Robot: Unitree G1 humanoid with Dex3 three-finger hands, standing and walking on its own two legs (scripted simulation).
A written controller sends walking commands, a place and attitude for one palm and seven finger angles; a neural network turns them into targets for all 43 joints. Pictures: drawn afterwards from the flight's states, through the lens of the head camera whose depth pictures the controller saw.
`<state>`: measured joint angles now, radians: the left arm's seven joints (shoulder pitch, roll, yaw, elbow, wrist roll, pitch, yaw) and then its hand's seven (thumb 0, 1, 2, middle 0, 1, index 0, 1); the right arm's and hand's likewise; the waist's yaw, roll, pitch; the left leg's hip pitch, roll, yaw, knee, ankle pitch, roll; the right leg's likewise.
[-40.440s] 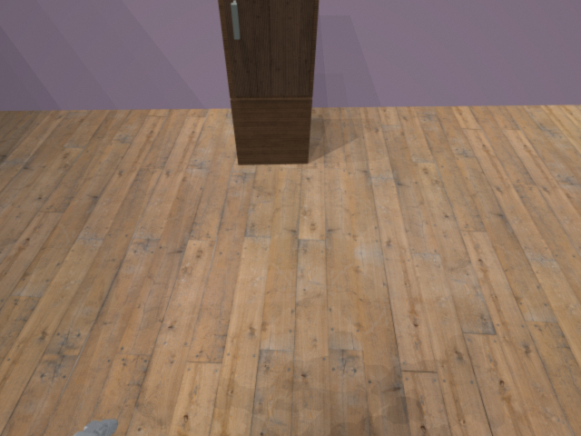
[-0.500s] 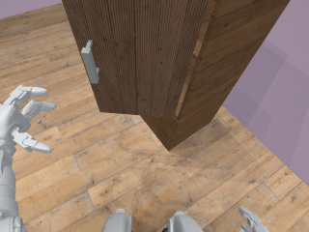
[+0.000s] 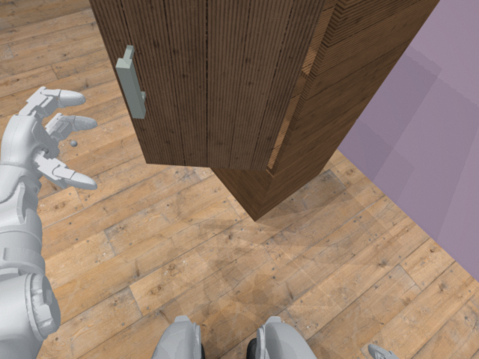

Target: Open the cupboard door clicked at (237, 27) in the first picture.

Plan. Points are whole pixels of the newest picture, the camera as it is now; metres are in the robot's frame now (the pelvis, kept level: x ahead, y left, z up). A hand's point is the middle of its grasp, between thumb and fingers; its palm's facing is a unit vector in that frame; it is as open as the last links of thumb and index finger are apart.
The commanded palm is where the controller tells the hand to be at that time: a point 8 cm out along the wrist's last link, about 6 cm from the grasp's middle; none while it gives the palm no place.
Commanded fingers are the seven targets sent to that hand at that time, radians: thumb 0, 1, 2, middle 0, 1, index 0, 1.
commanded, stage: move the hooked fingers beside the handle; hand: left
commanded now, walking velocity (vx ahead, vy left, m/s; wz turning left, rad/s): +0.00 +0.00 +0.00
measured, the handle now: (134, 83) +0.57 +0.19 +0.05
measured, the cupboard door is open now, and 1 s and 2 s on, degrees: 51 51 51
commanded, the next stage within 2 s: slide the fingers in behind the handle in 1.40 s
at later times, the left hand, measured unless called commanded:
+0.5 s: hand (97, 103) +0.52 +0.24 +0.06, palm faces -0.05 -1.00 -0.01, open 14.0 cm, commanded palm +0.51 +0.28 +0.06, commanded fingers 0.00 -0.50 0.30 -0.30 -1.20 -0.30 -1.20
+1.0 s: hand (88, 101) +0.52 +0.25 +0.06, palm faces -0.04 -1.00 +0.00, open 14.0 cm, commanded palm +0.51 +0.28 +0.05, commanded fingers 0.00 -0.50 0.30 -0.30 -1.20 -0.30 -1.20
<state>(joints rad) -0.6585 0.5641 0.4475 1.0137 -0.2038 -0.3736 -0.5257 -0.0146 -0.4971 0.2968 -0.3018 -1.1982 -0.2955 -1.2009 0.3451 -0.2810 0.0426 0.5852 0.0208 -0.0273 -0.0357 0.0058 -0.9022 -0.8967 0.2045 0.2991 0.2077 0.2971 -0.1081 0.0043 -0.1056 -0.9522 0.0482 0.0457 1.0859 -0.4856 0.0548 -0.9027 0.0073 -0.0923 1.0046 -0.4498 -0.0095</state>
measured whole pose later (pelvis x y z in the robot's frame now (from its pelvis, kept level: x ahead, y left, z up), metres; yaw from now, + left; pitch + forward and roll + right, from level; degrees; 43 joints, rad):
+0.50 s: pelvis +0.00 +0.00 -0.01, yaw -1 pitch +25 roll -5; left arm -0.96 0.71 0.48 1.22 -0.10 -0.36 -0.46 -0.01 -0.50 0.30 -0.30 -1.20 -0.30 -1.20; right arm 0.39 -0.29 0.06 0.61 0.00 0.06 -0.03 0.00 -0.90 -0.90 0.20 0.30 0.21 0.30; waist -0.20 0.02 -0.09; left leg -1.09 0.07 0.03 1.15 -0.50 0.05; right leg -1.03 0.02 -0.10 1.04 -0.45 -0.01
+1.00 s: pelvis +0.01 +0.00 -0.01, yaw -2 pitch +26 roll -6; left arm -0.91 0.71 0.50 1.16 -0.12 -0.35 -0.48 -0.01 -0.50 0.30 -0.30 -1.20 -0.29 -1.20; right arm 0.41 -0.27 0.06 0.60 -0.01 0.09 -0.01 0.00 -0.90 -0.90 0.21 0.30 0.21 0.30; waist -0.19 0.02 -0.10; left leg -1.08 0.07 0.02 1.13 -0.51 0.05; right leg -1.01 0.04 -0.11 1.01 -0.45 -0.01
